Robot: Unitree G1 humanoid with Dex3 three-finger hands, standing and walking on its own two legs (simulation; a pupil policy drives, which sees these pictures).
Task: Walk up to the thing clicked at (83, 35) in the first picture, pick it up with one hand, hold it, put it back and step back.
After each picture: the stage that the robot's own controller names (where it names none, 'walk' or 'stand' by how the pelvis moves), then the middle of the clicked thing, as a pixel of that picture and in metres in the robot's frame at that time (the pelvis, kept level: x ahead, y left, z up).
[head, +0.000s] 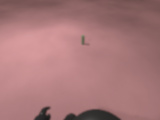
stand; (83, 40) +1.74 +0.17 -0.66
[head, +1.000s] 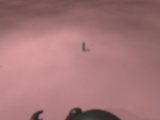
walk; (83, 46) +1.61 +0.25 -0.65
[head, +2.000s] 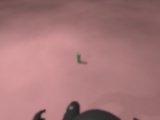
walk; (78, 58) +1.06 +0.27 -0.65
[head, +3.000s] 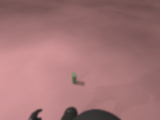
walk; (74, 78) +0.64 +0.20 -0.63
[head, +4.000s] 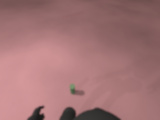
walk; (72, 89) +0.42 +0.16 -0.63
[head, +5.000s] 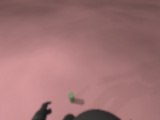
stand; (71, 98) +0.36 +0.18 -0.65
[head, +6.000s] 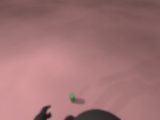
stand; (72, 98) +0.35 +0.19 -0.66
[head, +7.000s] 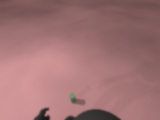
stand; (72, 98) +0.35 +0.19 -0.66
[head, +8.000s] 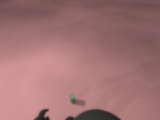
stand; (72, 99) +0.35 +0.18 -0.66
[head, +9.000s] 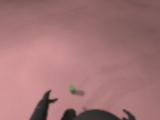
go down; (72, 90) +0.37 +0.17 -0.64
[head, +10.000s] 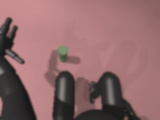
go down; (63, 55) +0.47 +0.17 -0.24
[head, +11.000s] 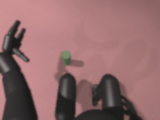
close in; (66, 59) +0.46 +0.16 -0.27
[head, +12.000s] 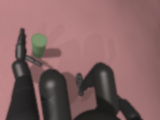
close in; (38, 48) +0.47 +0.21 -0.17
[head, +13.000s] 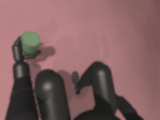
close; (30, 47) +0.46 +0.22 -0.17
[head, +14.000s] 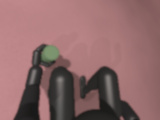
lift; (47, 56) +0.38 +0.22 -0.15
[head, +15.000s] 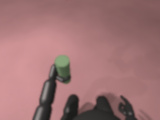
lift; (64, 72) +0.32 +0.16 +0.03
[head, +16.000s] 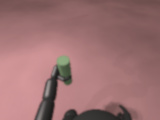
hold; (65, 72) +0.32 +0.16 +0.05
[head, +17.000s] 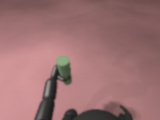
hold; (65, 72) +0.32 +0.17 +0.04
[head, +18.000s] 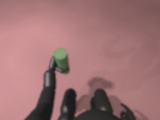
crouch; (63, 63) +0.39 +0.17 -0.02
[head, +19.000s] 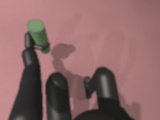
lower; (41, 40) +0.51 +0.22 -0.09
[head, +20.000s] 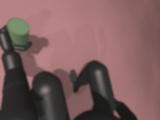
lower; (20, 38) +0.49 +0.24 -0.19
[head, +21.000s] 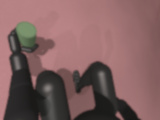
lower; (28, 41) +0.48 +0.23 -0.18
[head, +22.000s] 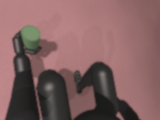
lower; (31, 43) +0.47 +0.23 -0.18
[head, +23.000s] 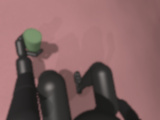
lower; (33, 45) +0.46 +0.22 -0.18
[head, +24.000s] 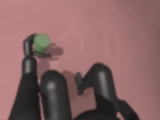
open; (40, 48) +0.46 +0.19 -0.19
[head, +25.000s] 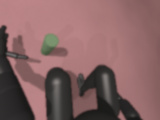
stand; (48, 46) +0.45 +0.19 -0.19
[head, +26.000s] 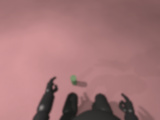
stand; (73, 80) +0.40 +0.14 -0.51
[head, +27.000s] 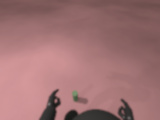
stand; (75, 96) +0.38 +0.13 -0.60
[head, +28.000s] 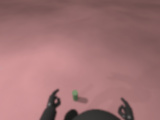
stand; (75, 96) +0.39 +0.13 -0.60
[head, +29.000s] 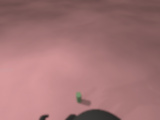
stand; (78, 97) +0.40 +0.13 -0.65
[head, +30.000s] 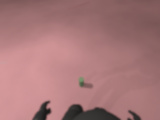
walk; (81, 82) +0.47 +0.08 -0.63
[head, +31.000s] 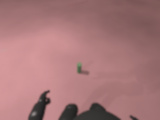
walk; (79, 68) +0.69 +0.11 -0.62
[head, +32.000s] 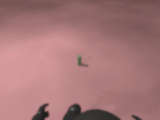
stand; (79, 60) +1.00 +0.21 -0.63
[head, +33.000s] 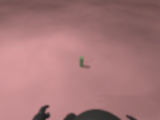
stand; (81, 61) +1.02 +0.14 -0.66
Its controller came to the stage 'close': yes
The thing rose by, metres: 0.69
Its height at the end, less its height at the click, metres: +0.00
